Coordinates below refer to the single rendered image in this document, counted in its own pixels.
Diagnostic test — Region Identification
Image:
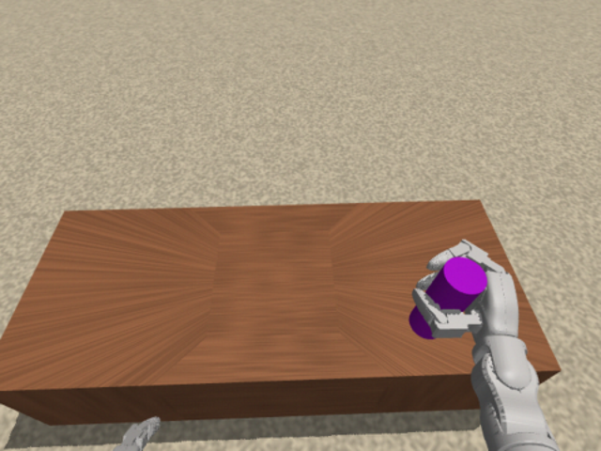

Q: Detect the right robot hand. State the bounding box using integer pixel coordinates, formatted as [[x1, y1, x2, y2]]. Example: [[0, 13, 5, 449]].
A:
[[412, 240, 519, 343]]

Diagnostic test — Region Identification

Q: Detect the right robot arm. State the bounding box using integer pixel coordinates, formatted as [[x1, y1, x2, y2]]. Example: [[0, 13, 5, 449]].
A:
[[470, 334, 561, 451]]

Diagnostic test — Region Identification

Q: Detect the left robot hand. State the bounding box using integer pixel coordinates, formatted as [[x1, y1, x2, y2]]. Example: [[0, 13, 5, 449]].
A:
[[113, 416, 161, 451]]

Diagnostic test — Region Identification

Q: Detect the can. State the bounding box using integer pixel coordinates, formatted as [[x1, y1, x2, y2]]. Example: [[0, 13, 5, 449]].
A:
[[409, 257, 487, 339]]

